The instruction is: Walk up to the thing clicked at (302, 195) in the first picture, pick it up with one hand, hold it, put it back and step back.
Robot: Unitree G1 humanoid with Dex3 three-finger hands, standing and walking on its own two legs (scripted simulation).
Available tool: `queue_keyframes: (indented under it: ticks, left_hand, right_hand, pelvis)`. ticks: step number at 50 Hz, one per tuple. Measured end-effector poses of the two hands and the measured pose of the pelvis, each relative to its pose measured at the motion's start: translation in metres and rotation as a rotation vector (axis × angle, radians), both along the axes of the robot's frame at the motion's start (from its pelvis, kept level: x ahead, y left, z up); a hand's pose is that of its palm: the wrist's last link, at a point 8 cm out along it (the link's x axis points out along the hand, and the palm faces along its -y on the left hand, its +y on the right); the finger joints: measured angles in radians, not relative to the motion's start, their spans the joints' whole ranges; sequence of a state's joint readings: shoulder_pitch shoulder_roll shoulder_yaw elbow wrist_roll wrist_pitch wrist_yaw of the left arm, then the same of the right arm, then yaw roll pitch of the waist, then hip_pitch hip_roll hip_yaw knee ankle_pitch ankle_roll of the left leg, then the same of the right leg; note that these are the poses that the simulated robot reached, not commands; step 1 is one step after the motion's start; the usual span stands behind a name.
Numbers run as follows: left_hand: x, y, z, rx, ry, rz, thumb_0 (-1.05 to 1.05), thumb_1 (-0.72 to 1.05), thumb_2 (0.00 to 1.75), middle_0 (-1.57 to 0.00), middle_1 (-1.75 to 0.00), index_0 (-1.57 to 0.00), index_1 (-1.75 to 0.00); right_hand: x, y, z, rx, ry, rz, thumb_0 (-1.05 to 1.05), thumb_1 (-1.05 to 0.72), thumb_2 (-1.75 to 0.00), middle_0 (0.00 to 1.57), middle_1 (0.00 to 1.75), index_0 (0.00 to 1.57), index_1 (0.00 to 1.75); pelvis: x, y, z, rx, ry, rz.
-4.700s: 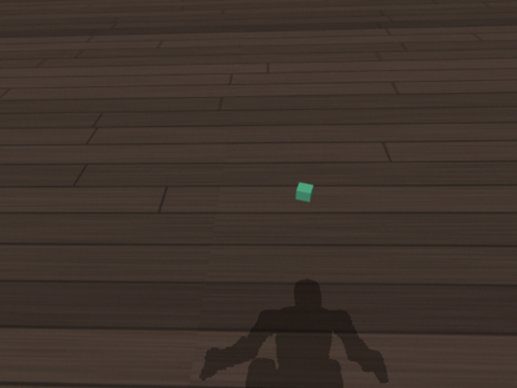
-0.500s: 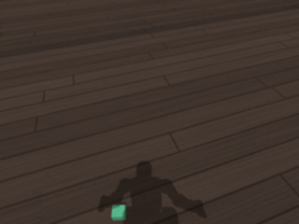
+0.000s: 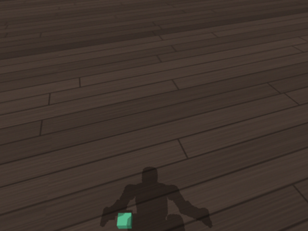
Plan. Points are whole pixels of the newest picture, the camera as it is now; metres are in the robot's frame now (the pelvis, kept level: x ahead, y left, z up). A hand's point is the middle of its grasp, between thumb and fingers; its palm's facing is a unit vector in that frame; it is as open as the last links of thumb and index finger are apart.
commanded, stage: walk up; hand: left
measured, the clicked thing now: (124, 220) +0.39 +0.22 -0.75
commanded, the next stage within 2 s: stand in 0.10 s
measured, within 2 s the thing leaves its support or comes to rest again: neither
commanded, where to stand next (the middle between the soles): +0.01 -0.01 m, yaw +0 degrees
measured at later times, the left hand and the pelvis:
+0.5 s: hand out of the picture +0.07 +0.25 -0.15, palm faces -0.02 -0.94 -0.34, open 7.4 cm; pelvis -0.01 +0.00 +0.00, yaw +0 degrees
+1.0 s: hand out of the picture +0.05 +0.25 -0.16, palm faces -0.02 -0.94 -0.34, open 7.4 cm; pelvis -0.02 +0.00 +0.00, yaw +0 degrees
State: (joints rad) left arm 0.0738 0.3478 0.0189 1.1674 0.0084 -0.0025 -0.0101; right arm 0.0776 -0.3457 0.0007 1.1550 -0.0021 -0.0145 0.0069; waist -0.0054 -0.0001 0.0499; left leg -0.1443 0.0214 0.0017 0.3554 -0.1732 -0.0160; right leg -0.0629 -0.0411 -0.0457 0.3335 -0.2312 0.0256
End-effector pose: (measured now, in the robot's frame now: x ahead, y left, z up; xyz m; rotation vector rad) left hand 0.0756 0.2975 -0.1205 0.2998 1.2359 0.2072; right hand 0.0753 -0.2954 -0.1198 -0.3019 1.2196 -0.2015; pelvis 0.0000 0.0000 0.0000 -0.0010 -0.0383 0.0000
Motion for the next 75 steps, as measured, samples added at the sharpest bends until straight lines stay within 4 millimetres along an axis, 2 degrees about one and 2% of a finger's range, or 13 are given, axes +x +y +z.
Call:
queue_keyframes:
  ticks: [16,33,41,75]
  left_hand:
    - [-0.004,-0.001,0.002,0.002,-0.007,-0.014,0.0,0.9,0.9,-0.2,-0.3,-0.2,-0.3]
    - [-0.024,-0.001,0.002,0.004,0.014,-0.01,0.0,0.9,0.9,-0.2,-0.3,-0.2,-0.3]
    - [-0.03,-0.001,0.002,0.005,0.02,-0.01,0.0,0.9,0.9,-0.2,-0.3,-0.2,-0.3]
    - [-0.024,-0.002,0.002,0.005,0.012,-0.016,0.0,0.9,0.9,-0.2,-0.3,-0.2,-0.3]
  right_hand:
    - [0.004,0.0,0.003,-0.002,-0.022,0.009,0.0,-0.9,-0.9,0.2,0.3,0.2,0.3]
    - [-0.021,-0.002,0.0,0.002,0.018,0.003,0.0,-0.9,-0.9,0.2,0.3,0.2,0.3]
    - [-0.027,-0.002,-0.001,0.004,0.025,0.002,0.0,-0.9,-0.9,0.2,0.3,0.2,0.3]
    - [-0.016,-0.002,0.001,0.0,0.016,0.015,0.0,-0.9,-0.9,0.2,0.3,0.2,0.3]
  pelvis:
    - [-0.007,0.0,0.002,-0.002,-0.004,-0.004]
    - [-0.016,-0.001,0.002,-0.002,-0.006,0.0]
    - [-0.018,-0.002,0.002,-0.002,-0.008,0.001]
    - [-0.012,-0.002,0.002,-0.003,0.0,0.005]
